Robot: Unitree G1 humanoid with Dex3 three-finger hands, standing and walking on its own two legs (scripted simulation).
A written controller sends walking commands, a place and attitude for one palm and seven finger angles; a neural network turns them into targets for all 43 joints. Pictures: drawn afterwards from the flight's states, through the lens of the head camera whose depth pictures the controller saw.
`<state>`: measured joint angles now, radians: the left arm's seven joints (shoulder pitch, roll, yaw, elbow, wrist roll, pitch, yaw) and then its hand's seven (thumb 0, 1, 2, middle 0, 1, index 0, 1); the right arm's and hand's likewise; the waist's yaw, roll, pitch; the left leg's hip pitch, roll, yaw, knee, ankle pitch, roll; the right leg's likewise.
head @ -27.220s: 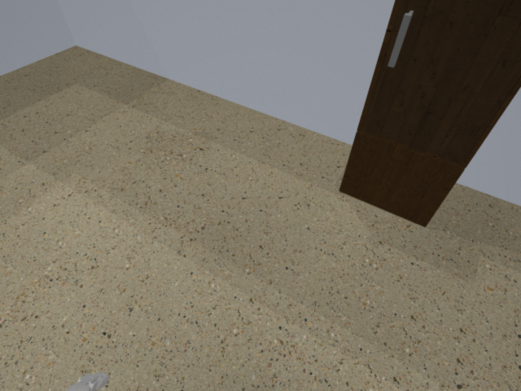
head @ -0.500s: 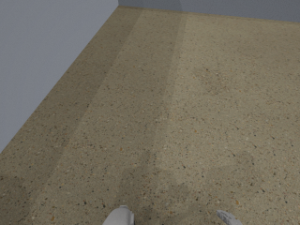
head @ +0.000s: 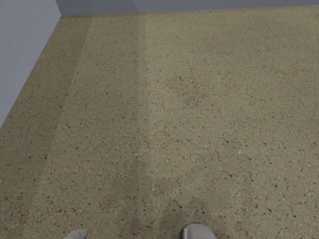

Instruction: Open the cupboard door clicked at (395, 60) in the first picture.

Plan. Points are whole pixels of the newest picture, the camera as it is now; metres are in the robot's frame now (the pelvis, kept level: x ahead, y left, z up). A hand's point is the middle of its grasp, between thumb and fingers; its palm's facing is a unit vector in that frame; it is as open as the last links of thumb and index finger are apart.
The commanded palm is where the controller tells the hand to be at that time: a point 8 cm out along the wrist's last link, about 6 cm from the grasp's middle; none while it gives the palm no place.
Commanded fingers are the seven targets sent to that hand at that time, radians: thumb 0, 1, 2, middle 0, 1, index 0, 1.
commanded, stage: turn to face it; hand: left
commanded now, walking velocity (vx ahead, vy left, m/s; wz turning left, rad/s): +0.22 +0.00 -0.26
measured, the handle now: out of the picture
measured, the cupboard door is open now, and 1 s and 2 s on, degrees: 44 44 44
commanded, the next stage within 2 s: none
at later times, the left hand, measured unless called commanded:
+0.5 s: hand (106, 214) +0.22 +0.18 -0.19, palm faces +0.23 -0.96 -0.17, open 7.2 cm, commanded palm none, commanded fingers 0.00 0.90 0.90 -0.20 -0.30 -0.20 -0.30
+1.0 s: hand (110, 206) +0.23 +0.16 -0.15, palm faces +0.45 -0.84 -0.30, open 7.3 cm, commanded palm none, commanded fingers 0.00 0.90 0.90 -0.20 -0.30 -0.20 -0.30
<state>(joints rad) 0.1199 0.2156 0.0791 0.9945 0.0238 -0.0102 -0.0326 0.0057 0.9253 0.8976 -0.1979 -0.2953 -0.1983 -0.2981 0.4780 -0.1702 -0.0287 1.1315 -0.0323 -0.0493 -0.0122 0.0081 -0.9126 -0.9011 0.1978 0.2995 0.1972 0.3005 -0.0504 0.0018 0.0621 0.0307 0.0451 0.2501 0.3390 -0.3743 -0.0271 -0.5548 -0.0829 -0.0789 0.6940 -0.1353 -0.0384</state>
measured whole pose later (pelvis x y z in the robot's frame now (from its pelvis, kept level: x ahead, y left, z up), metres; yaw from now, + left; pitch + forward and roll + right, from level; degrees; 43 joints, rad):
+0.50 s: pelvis +0.18 -0.02 -0.01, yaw +12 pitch +0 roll -1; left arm 0.19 0.19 0.06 0.98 0.01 -0.02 0.02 -0.02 0.94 0.90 -0.21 -0.30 -0.21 -0.30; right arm 0.18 -0.21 -0.05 0.97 -0.02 0.03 0.01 0.01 -0.93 -0.90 0.20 0.30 0.20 0.30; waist -0.03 -0.04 0.07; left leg -0.41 0.05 0.14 0.65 -0.22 0.01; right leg -0.17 -0.09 -0.31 0.65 -0.45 -0.01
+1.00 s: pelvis +0.24 -0.07 +0.00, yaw +28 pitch +2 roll +1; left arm 0.16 0.19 0.04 0.88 0.02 0.01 0.02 0.00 0.91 0.90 -0.20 -0.30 -0.20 -0.30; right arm 0.17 -0.26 -0.09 0.94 -0.01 0.07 0.01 0.01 -0.90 -0.90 0.20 0.30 0.20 0.30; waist -0.02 0.05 0.09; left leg -0.53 -0.05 -0.05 0.95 -0.46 -0.03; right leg -0.28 -0.05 -0.06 0.59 -0.35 -0.01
